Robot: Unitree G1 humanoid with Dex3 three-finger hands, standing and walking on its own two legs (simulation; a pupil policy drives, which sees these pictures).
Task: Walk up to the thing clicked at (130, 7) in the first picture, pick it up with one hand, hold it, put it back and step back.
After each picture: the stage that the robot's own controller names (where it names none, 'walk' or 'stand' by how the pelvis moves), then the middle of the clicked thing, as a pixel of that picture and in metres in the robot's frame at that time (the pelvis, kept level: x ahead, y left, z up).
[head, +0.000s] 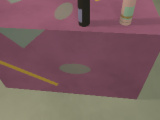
stand; (129, 3) +0.86 -0.25 +0.07
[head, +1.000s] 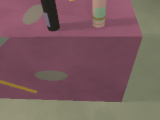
rise first; (99, 3) +0.80 -0.03 +0.09
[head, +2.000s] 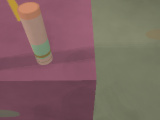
stand; (37, 37) +0.51 +0.21 +0.09
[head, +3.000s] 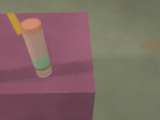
stand; (38, 51) +0.49 +0.20 +0.07
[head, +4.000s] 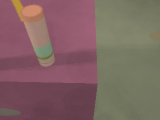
stand; (40, 39) +0.52 +0.18 +0.07
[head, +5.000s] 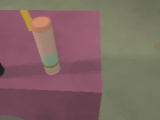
stand; (47, 48) +0.50 +0.17 +0.06
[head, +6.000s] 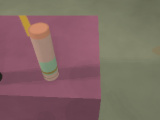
stand; (45, 54) +0.49 +0.17 +0.06
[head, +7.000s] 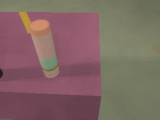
stand; (46, 52) +0.49 +0.16 +0.06
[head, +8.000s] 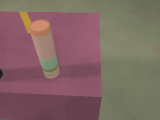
stand; (46, 52) +0.49 +0.16 +0.06
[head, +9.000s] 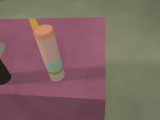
rise first; (51, 55) +0.48 +0.18 +0.07
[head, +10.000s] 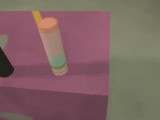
go down; (54, 49) +0.49 +0.16 +0.07
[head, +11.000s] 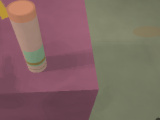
go down; (30, 42) +0.47 +0.16 +0.10
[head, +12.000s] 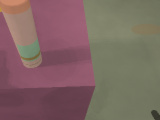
close in; (25, 35) +0.48 +0.16 +0.12
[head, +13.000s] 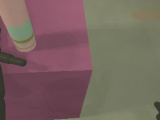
close in; (15, 16) +0.51 +0.17 +0.15
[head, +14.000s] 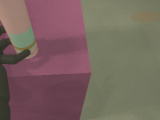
lift; (17, 23) +0.49 +0.16 +0.15
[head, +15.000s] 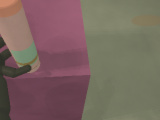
lift; (19, 39) +0.44 +0.16 +0.14
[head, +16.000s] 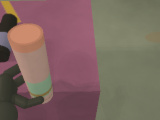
lift; (35, 70) +0.34 +0.14 +0.15
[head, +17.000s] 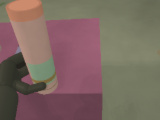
lift; (37, 53) +0.32 +0.13 +0.24
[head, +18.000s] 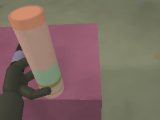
hold; (42, 58) +0.31 +0.12 +0.23
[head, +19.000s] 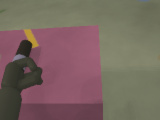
crouch; out of the picture +0.26 +0.05 -0.29
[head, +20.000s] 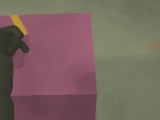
crouch; out of the picture -0.04 +0.02 -0.73
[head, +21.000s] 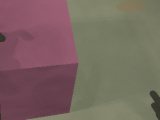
lower; out of the picture -0.01 +0.00 -0.65
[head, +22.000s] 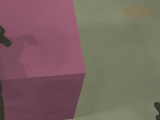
lower; out of the picture -0.04 -0.01 -0.66
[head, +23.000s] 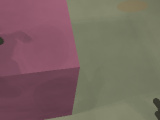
lower; out of the picture -0.02 -0.02 -0.65
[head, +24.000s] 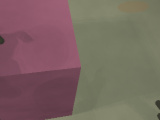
lower; out of the picture -0.02 -0.03 -0.65
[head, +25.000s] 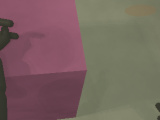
open; out of the picture -0.03 -0.04 -0.65
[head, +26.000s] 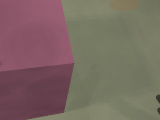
rise; out of the picture -0.01 -0.03 -0.65
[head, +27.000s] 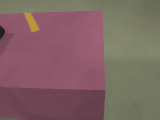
sink last; out of the picture -0.03 -0.04 -0.69
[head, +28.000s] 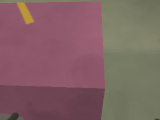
stand; out of the picture -0.04 -0.05 -0.70
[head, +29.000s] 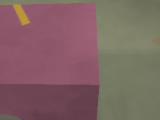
stand; out of the picture -0.02 -0.04 -0.69
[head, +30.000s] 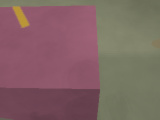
stand; out of the picture -0.04 -0.05 -0.69
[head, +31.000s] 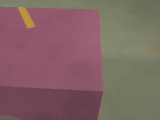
stand; out of the picture -0.03 -0.06 -0.73
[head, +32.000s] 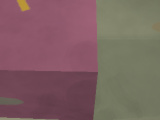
walk; out of the picture +0.01 -0.03 -0.73
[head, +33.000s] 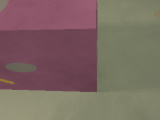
walk; out of the picture +0.26 +0.04 -0.72
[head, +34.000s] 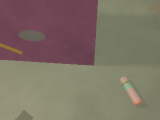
stand; (130, 90) +0.70 -0.37 -0.72
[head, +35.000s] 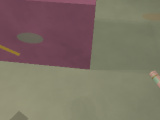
stand; out of the picture +0.84 -0.72 -0.74
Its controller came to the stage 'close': yes
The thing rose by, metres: 0.17
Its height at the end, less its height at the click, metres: -0.81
